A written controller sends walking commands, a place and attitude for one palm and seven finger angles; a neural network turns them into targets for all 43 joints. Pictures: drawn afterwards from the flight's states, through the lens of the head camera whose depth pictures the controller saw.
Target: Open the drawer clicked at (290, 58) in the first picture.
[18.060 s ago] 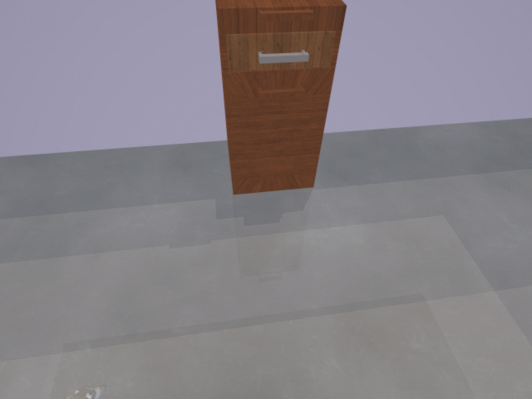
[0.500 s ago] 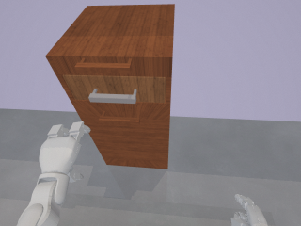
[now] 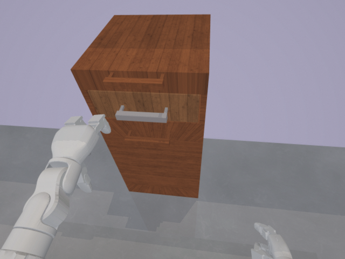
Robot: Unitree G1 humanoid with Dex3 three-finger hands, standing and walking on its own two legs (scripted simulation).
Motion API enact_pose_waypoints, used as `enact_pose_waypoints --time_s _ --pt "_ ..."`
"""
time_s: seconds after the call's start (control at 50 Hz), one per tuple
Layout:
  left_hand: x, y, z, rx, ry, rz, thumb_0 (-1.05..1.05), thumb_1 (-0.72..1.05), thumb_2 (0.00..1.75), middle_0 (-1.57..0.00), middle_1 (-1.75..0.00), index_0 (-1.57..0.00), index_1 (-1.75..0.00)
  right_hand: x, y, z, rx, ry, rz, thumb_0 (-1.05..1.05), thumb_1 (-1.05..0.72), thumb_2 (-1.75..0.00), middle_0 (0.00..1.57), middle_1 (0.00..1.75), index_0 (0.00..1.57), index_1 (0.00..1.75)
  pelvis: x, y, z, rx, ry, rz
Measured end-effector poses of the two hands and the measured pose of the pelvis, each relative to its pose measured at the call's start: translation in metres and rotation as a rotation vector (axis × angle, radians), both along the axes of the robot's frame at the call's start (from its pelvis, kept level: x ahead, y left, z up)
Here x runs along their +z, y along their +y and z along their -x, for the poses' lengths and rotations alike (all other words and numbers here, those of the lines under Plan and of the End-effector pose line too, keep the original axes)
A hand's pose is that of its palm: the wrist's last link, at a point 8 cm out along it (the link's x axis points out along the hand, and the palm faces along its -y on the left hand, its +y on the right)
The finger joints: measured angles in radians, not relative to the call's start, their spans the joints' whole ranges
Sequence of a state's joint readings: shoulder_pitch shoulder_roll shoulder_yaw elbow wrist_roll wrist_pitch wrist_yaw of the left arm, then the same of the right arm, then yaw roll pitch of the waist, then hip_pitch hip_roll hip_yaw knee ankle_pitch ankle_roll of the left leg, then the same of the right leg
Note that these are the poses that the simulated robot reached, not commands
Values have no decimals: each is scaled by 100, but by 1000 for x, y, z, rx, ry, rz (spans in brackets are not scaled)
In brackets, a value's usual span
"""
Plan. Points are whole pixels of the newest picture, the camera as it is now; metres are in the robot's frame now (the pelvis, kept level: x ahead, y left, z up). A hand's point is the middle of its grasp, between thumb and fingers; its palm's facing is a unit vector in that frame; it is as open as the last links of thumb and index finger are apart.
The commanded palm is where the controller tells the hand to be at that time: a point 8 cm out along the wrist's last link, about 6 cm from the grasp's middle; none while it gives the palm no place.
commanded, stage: raise the hand with hooked fingers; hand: left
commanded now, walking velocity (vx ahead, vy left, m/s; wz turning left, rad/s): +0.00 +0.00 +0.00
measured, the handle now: (142, 112) +0.57 +0.19 -0.03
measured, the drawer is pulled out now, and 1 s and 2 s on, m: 0.00 0.00 0.00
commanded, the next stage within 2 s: move the hooked fingers above the handle in 0.28 s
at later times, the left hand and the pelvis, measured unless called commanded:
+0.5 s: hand (97, 163) +0.29 +0.22 +0.07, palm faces +0.01 -0.07 -1.00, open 13.9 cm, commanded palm +0.28 +0.22 +0.14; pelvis -0.02 -0.02 +0.00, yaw +0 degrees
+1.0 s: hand (114, 140) +0.38 +0.21 +0.05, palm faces -0.06 -0.07 -1.00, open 13.8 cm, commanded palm +0.37 +0.22 +0.12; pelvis +0.01 -0.03 -0.01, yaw -1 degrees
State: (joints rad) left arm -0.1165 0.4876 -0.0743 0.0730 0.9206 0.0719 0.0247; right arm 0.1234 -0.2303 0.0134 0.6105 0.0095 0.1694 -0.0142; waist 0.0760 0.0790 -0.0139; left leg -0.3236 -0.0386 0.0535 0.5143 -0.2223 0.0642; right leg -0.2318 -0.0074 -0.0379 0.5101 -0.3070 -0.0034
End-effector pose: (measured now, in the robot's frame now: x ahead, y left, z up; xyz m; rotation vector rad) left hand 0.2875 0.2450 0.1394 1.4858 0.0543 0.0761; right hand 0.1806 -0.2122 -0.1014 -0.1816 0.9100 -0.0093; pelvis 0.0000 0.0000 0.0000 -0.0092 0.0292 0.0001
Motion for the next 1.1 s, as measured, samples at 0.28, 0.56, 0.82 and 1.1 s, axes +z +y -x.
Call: enact_pose_waypoints --time_s 0.28,0.56,0.82,1.1 --pt "-4 -13 24 -49 -59 -6 -1 -49 30 -33 -120 -32 -120 -8 -25 30 -30 46 28 1 -91 -90 20 30 20 30 0 -9 14 0 -2 -4" --pt "-16 -31 7 -37 28 -17 -1 -49 30 -32 -120 -32 -120 -1 -30 17 -26 -24 12 1 -91 -90 21 30 20 30 0 -24 18 7 -11 -12" --pt "-18 -31 -50 -33 28 -32 0 -49 30 -32 -120 -32 -120 -16 -61 41 -113 87 57 1 -91 -90 21 30 20 30 -3 -30 3 -3 56 -14" --pt "-35 -33 -88 -82 21 -21 0 -49 30 -32 -120 -32 -120 -26 -72 57 -191 193 91 1 -91 -90 20 30 20 30 -8 -22 -18 -11 122 -10"
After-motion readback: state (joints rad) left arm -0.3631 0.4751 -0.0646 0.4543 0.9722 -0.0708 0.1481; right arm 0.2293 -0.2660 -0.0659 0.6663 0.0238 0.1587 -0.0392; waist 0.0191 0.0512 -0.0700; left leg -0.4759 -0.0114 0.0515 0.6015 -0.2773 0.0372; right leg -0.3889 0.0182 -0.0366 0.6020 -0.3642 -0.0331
